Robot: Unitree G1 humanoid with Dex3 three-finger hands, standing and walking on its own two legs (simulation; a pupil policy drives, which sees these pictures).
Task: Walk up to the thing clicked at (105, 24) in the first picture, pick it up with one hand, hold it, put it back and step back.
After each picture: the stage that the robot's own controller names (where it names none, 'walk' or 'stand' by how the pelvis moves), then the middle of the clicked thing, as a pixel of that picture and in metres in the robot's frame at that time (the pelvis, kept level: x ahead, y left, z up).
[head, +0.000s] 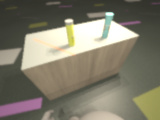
stand; (106, 26) +0.94 -0.14 +0.12
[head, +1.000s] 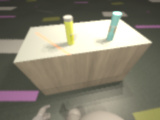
rise first; (112, 27) +0.82 -0.15 +0.15
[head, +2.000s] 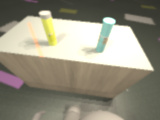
rise first; (103, 37) +0.59 -0.01 +0.16
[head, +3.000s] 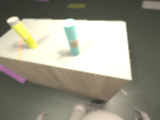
stand; (72, 40) +0.50 +0.18 +0.15
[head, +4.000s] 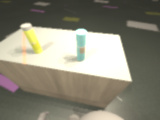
stand; (81, 47) +0.53 +0.11 +0.13
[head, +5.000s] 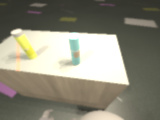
stand; (75, 51) +0.49 +0.14 +0.12
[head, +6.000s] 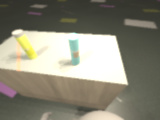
stand; (74, 51) +0.49 +0.14 +0.12
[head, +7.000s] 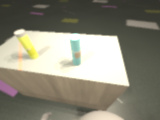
stand; (76, 51) +0.49 +0.14 +0.12
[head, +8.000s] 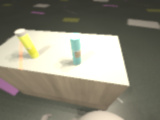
stand; (76, 51) +0.49 +0.14 +0.12
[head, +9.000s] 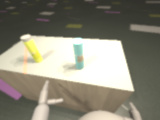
rise first; (79, 55) +0.47 +0.13 +0.12
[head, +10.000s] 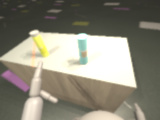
go down; (83, 51) +0.51 +0.12 +0.12
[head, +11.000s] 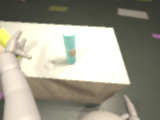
go down; (70, 49) +0.47 +0.12 +0.14
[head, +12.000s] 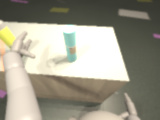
close in; (71, 46) +0.49 +0.12 +0.14
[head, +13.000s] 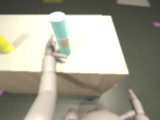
close; (62, 38) +0.49 +0.14 +0.18
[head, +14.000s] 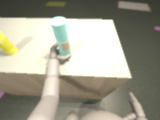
lift; (63, 42) +0.48 +0.15 +0.18
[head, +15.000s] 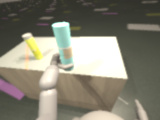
lift; (65, 49) +0.34 +0.15 +0.28
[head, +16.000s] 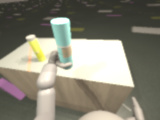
hold; (64, 47) +0.32 +0.15 +0.31
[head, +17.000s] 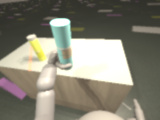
hold; (64, 49) +0.31 +0.15 +0.31
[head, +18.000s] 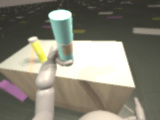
crouch; (65, 44) +0.30 +0.13 +0.35
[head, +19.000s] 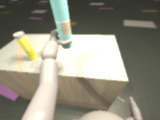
crouch; (63, 25) +0.46 +0.15 +0.35
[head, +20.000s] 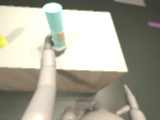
lower; (58, 33) +0.52 +0.15 +0.18
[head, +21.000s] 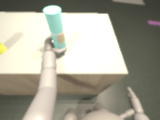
lower; (58, 34) +0.52 +0.15 +0.18
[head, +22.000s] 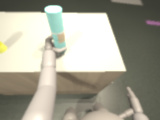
lower; (58, 34) +0.52 +0.14 +0.18
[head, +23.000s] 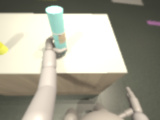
lower; (59, 34) +0.52 +0.14 +0.18
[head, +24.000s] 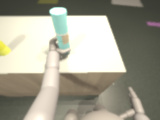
loosen; (62, 35) +0.51 +0.12 +0.19
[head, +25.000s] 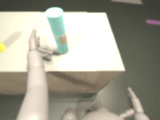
withdraw; (60, 36) +0.51 +0.13 +0.18
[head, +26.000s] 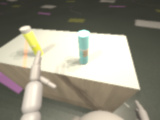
sink last; (83, 49) +0.48 +0.10 +0.15
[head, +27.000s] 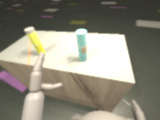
stand; (82, 47) +0.52 +0.11 +0.15
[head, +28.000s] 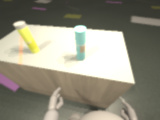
stand; (80, 45) +0.51 +0.11 +0.15
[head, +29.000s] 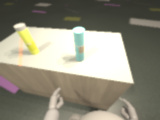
stand; (79, 46) +0.51 +0.11 +0.16
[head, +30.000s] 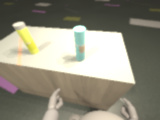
stand; (80, 46) +0.50 +0.10 +0.17
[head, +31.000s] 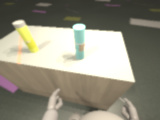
stand; (79, 44) +0.51 +0.11 +0.18
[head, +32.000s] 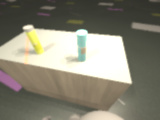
stand; (81, 47) +0.53 +0.11 +0.14
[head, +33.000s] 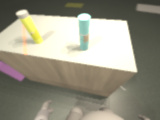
walk; (84, 35) +0.57 +0.08 +0.15
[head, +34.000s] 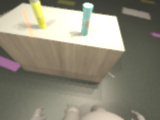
walk; (85, 21) +0.78 +0.11 +0.13
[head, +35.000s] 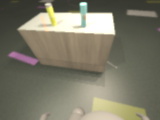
walk; (83, 16) +1.08 +0.17 +0.14
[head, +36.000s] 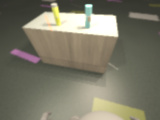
stand; (88, 17) +1.10 +0.09 +0.12
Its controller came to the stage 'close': yes
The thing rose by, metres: 0.23
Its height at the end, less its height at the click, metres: +0.00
